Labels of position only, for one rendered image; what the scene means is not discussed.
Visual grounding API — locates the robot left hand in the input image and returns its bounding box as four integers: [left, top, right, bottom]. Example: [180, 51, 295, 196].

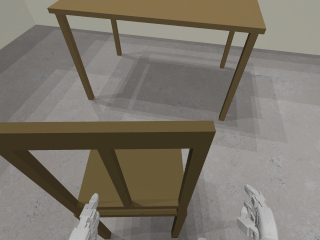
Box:
[68, 193, 100, 240]

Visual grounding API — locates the table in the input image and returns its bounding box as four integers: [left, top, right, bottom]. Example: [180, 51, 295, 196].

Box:
[47, 0, 266, 121]

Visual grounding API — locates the chair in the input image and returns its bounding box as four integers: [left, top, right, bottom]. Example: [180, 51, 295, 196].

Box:
[0, 120, 216, 239]

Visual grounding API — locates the robot right hand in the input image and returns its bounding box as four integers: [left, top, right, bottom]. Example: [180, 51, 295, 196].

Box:
[237, 184, 279, 240]

